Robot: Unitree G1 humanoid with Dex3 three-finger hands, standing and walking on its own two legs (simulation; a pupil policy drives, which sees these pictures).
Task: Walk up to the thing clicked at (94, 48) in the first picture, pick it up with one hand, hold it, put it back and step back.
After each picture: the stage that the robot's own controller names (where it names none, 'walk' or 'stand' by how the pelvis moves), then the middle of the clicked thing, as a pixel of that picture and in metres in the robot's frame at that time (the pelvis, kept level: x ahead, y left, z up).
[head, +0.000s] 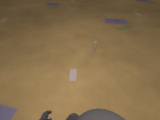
stand; (94, 46) +1.53 -0.10 -0.65
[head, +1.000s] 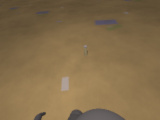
walk; (85, 50) +1.41 +0.21 -0.63
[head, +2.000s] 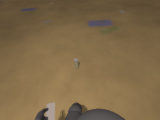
walk; (76, 64) +0.92 +0.29 -0.65
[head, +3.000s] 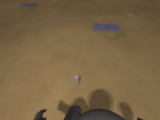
walk; (76, 80) +0.57 +0.20 -0.63
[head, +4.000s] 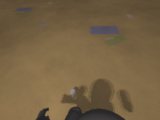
stand; (73, 94) +0.37 +0.21 -0.63
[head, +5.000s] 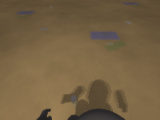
stand; (74, 100) +0.34 +0.18 -0.66
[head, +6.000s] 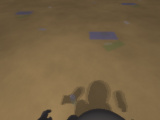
stand; (73, 100) +0.35 +0.19 -0.66
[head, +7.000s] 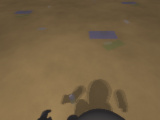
stand; (72, 99) +0.34 +0.20 -0.66
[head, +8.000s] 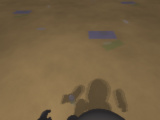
stand; (72, 100) +0.34 +0.20 -0.66
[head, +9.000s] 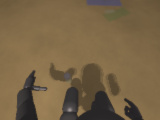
go down; (68, 78) +0.38 +0.21 -0.48
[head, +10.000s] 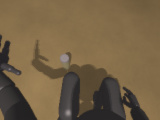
go down; (65, 62) +0.42 +0.24 -0.27
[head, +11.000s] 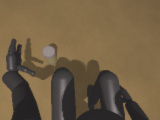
close in; (50, 57) +0.40 +0.27 -0.19
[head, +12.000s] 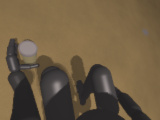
close; (29, 56) +0.40 +0.29 -0.15
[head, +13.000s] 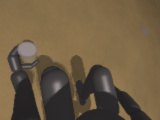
lift; (29, 57) +0.38 +0.30 -0.15
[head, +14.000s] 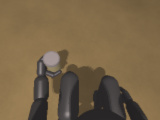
lift; (54, 66) +0.32 +0.26 -0.02
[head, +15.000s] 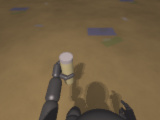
hold; (67, 70) +0.33 +0.16 +0.09
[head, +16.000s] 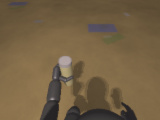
hold; (67, 72) +0.32 +0.17 +0.05
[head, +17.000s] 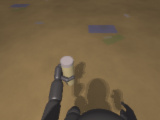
crouch; (68, 72) +0.33 +0.16 +0.05
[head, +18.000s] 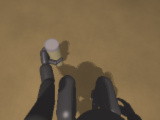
crouch; (55, 55) +0.43 +0.22 -0.05
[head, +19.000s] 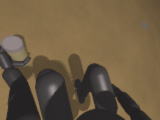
lower; (19, 54) +0.41 +0.31 -0.16
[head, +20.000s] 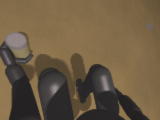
lower; (22, 51) +0.41 +0.32 -0.16
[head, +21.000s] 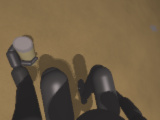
lower; (27, 54) +0.40 +0.31 -0.16
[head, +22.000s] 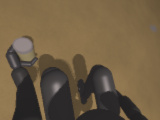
lower; (27, 55) +0.39 +0.31 -0.16
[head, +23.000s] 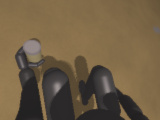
open; (34, 56) +0.39 +0.28 -0.14
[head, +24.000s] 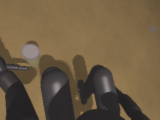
withdraw; (32, 57) +0.38 +0.28 -0.16
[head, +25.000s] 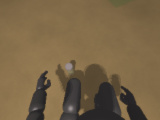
walk; (70, 69) +0.42 +0.21 -0.38
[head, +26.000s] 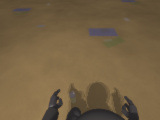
stand; (73, 97) +0.36 +0.18 -0.60
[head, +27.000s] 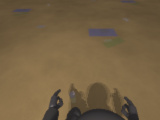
stand; (72, 97) +0.37 +0.19 -0.60
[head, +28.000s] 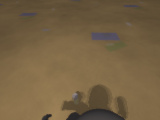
stand; (75, 99) +0.38 +0.17 -0.65
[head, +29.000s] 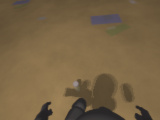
walk; (76, 86) +0.41 +0.21 -0.63
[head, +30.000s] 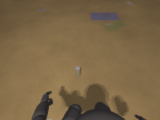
walk; (77, 72) +0.62 +0.16 -0.62
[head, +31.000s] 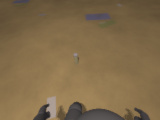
stand; (76, 59) +0.95 +0.26 -0.63
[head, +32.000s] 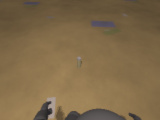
stand; (79, 62) +0.97 +0.18 -0.65
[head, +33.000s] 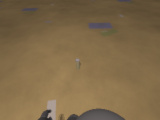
stand; (77, 64) +0.97 +0.21 -0.66
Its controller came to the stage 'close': yes
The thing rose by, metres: 0.68
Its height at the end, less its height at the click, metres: +0.00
